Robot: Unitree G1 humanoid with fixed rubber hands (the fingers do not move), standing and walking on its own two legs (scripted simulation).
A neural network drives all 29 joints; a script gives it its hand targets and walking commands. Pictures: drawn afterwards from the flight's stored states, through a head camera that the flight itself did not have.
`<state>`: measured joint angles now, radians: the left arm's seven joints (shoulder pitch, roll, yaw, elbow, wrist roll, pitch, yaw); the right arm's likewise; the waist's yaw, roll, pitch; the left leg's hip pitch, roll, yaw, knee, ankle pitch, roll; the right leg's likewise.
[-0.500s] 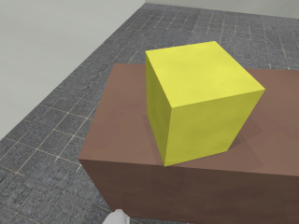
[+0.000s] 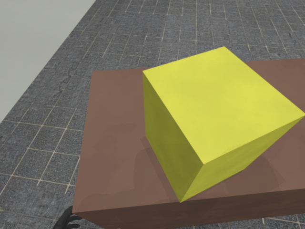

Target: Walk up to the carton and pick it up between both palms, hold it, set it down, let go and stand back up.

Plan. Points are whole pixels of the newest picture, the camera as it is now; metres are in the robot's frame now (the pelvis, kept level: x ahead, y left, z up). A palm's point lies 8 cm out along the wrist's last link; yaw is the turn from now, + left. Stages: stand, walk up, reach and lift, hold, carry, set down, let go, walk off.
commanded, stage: walk up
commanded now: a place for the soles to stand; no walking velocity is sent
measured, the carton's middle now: (201, 128) +0.33 -0.12 +0.10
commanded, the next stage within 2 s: none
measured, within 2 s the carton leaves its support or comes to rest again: neither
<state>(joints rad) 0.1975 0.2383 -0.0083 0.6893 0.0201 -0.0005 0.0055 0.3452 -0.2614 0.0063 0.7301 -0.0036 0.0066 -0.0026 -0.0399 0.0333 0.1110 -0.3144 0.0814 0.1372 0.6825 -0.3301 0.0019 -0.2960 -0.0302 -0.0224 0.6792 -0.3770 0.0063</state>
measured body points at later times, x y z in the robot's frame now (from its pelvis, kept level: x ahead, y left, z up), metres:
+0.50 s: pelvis +0.00 -0.01 +0.01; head -0.02 -0.02 +0.46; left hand +0.09 +0.24 -0.11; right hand +0.08 -0.27 -0.11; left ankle +0.00 +0.11 -0.72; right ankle -0.01 -0.13 -0.72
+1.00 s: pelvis +0.00 -0.02 +0.01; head +0.02 -0.03 +0.46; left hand +0.09 +0.23 -0.11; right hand +0.05 -0.27 -0.12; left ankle +0.00 +0.11 -0.72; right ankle -0.01 -0.13 -0.71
